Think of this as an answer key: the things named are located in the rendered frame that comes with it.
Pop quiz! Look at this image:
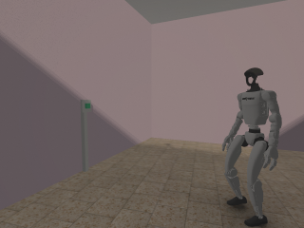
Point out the robot left forearm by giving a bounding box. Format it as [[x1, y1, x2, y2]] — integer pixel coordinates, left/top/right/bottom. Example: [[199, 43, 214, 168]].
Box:
[[268, 114, 282, 147]]

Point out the robot right hand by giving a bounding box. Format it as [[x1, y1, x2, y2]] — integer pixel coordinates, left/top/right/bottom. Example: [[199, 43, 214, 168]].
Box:
[[222, 135, 234, 152]]

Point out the right robot thigh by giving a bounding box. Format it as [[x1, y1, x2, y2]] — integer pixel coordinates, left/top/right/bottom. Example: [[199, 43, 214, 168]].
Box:
[[224, 135, 248, 178]]

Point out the left robot thigh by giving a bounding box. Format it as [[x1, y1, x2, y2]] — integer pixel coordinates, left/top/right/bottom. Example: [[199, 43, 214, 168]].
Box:
[[247, 138, 269, 189]]

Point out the left robot upper arm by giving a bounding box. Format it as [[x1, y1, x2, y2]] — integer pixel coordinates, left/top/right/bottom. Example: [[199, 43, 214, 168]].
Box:
[[260, 90, 280, 123]]

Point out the right robot upper arm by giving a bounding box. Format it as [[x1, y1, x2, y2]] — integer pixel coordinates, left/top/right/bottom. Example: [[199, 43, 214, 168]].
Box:
[[237, 92, 244, 120]]

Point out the robot right forearm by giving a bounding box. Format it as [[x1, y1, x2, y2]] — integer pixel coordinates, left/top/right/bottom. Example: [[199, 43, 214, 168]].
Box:
[[229, 116, 243, 137]]

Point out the robot left hand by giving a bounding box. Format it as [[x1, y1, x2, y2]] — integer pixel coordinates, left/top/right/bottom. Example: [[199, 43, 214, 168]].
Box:
[[262, 145, 278, 171]]

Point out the robot thigh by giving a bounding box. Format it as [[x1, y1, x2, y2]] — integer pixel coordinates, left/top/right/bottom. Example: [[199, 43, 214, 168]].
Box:
[[247, 138, 269, 189], [224, 135, 248, 178]]

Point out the panel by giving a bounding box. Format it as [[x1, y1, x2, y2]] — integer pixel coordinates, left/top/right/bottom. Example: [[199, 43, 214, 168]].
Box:
[[80, 100, 92, 172]]

